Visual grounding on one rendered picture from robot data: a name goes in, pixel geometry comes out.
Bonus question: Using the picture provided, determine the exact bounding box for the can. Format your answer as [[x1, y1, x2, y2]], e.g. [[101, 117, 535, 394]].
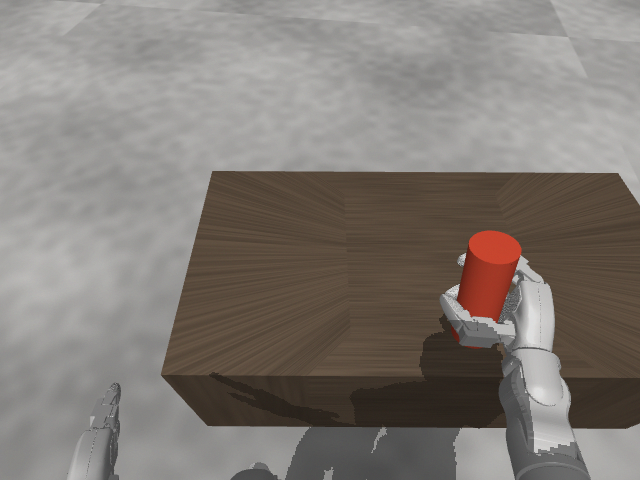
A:
[[451, 231, 521, 349]]

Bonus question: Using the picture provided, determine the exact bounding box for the right robot arm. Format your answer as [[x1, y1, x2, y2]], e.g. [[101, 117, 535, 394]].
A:
[[499, 347, 591, 480]]

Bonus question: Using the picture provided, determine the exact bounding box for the left robot hand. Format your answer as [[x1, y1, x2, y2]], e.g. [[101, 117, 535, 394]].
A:
[[67, 383, 121, 480]]

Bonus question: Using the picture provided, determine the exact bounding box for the right robot hand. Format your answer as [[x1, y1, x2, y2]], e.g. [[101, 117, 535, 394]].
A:
[[439, 253, 555, 356]]

